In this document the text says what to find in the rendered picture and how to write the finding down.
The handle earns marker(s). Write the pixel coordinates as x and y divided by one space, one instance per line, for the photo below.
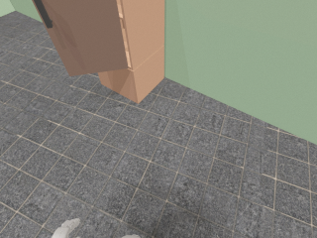
44 14

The robot left hand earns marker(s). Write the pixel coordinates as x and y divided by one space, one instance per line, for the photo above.
66 228

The cupboard door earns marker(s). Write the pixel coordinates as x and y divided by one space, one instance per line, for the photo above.
87 35

